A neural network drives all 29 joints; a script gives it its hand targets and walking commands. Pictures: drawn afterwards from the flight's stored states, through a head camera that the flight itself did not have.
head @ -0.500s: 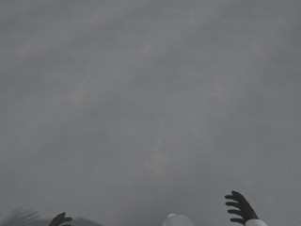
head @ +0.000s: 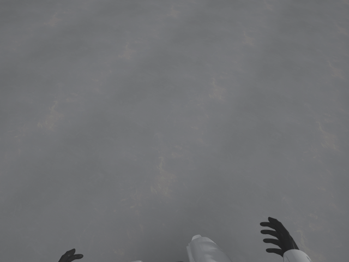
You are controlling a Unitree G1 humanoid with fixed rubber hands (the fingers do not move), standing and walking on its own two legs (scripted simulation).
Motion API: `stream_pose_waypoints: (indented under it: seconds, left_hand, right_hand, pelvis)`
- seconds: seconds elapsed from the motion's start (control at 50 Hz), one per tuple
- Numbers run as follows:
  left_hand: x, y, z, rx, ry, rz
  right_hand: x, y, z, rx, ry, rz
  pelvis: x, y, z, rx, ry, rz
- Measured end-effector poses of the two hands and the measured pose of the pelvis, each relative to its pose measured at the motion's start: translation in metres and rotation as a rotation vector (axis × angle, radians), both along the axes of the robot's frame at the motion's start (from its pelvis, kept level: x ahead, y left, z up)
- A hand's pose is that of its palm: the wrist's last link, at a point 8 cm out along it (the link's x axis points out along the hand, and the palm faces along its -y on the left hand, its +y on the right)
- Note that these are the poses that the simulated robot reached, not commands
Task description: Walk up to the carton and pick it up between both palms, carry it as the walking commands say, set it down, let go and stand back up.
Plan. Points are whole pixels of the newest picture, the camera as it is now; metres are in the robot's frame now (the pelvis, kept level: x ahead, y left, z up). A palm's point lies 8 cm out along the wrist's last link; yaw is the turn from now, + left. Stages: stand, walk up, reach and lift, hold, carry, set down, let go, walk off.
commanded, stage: walk up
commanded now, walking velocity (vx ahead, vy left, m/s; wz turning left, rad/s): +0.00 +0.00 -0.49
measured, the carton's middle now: out of the picture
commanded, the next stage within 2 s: none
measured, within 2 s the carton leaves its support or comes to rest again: neither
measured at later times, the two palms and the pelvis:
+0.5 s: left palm (92, 240) +0.18 +0.20 -0.13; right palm out of the picture +0.08 -0.33 -0.13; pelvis +0.03 -0.04 -0.03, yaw -14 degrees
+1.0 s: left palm (97, 217) +0.24 +0.19 -0.13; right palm out of the picture +0.06 -0.31 -0.07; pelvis +0.05 +0.00 +0.00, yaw -26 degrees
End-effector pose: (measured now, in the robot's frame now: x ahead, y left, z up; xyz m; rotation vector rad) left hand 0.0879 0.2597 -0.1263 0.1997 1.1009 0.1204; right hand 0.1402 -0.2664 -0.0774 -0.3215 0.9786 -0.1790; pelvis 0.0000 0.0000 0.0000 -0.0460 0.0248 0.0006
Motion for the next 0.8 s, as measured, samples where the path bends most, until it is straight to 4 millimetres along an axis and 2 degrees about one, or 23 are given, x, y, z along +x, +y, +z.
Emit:
stream_pose_waypoints:
  seconds: [0.1, 0.22, 0.34, 0.46, 0.52, 0.6, 0.7, 0.8]
  left_hand:
    - [0.017, -0.001, -0.001, -0.026, -0.001, -0.051]
    - [0.031, -0.006, 0.000, -0.019, 0.008, -0.090]
    - [0.053, -0.020, 0.003, 0.010, 0.009, -0.153]
    - [0.084, -0.050, 0.000, 0.049, -0.012, -0.233]
    - [0.095, -0.067, -0.005, 0.062, -0.040, -0.263]
    - [0.092, -0.072, 0.007, 0.077, -0.020, -0.276]
    - [0.098, -0.069, 0.021, 0.089, 0.005, -0.306]
    - [0.106, -0.059, 0.015, 0.076, 0.027, -0.335]
  right_hand:
    - [-0.025, -0.003, 0.008, -0.025, 0.018, -0.065]
    - [-0.040, -0.008, 0.005, -0.018, 0.032, -0.114]
    - [-0.051, -0.022, -0.010, 0.019, 0.030, -0.174]
    - [-0.061, -0.047, -0.037, 0.063, 0.008, -0.255]
    - [-0.059, -0.064, -0.050, 0.076, -0.014, -0.288]
    - [-0.048, -0.072, -0.035, 0.082, -0.034, -0.291]
    - [-0.031, -0.073, -0.014, 0.080, -0.077, -0.303]
    - [-0.027, -0.062, -0.009, 0.062, -0.079, -0.323]
  pelvis:
    - [0.004, 0.007, 0.004, -0.021, -0.011, -0.052]
    - [0.008, 0.005, 0.003, -0.014, -0.016, -0.094]
    - [0.014, -0.006, -0.002, 0.022, -0.018, -0.155]
    - [0.024, -0.030, -0.019, 0.065, -0.038, -0.233]
    - [0.026, -0.044, -0.030, 0.060, -0.053, -0.260]
    - [0.025, -0.048, -0.016, 0.064, -0.042, -0.278]
    - [0.026, -0.042, 0.000, 0.065, -0.016, -0.312]
    - [0.030, -0.026, 0.000, 0.052, 0.010, -0.339]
